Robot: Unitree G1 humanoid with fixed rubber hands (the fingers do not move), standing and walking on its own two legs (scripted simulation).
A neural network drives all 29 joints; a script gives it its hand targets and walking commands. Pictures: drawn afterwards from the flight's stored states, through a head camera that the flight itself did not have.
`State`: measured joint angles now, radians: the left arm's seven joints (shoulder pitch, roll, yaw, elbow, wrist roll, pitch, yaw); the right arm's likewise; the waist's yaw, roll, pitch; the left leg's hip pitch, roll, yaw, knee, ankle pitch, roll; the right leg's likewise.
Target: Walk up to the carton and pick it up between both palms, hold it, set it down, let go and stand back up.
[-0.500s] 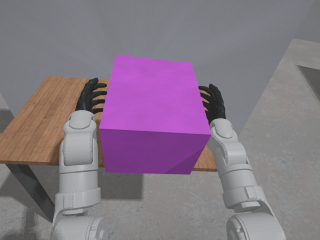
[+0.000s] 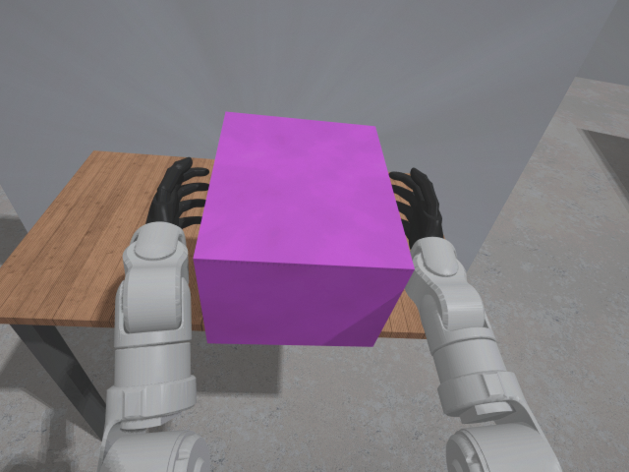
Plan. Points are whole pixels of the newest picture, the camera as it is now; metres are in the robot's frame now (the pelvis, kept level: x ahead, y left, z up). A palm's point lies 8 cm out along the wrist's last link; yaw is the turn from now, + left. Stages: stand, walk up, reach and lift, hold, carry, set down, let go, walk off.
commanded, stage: hold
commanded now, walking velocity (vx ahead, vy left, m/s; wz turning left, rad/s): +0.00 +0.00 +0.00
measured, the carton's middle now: (297, 226) +0.40 +0.01 +0.14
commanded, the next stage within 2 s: none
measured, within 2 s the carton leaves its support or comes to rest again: neither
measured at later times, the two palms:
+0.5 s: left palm (171, 224) +0.36 +0.16 +0.17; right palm (423, 230) +0.36 -0.15 +0.17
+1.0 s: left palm (168, 222) +0.36 +0.16 +0.18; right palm (420, 229) +0.36 -0.15 +0.17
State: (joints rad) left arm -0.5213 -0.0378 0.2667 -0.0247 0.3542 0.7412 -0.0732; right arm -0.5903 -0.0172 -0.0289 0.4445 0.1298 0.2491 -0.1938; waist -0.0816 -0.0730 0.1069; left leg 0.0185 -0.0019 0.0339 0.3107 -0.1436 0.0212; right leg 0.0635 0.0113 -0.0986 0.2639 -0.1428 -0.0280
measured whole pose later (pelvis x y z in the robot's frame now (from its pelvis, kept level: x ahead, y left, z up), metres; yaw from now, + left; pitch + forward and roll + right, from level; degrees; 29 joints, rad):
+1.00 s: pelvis +0.00 +0.00 +0.00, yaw +0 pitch -10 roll +0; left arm -0.57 -0.03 0.28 0.05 0.37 0.71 -0.06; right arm -0.65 -0.03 -0.04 0.55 0.11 0.19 -0.18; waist -0.07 -0.08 0.11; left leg 0.00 0.00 0.03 0.30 -0.13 0.02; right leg 0.04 0.01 -0.10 0.27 -0.14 -0.03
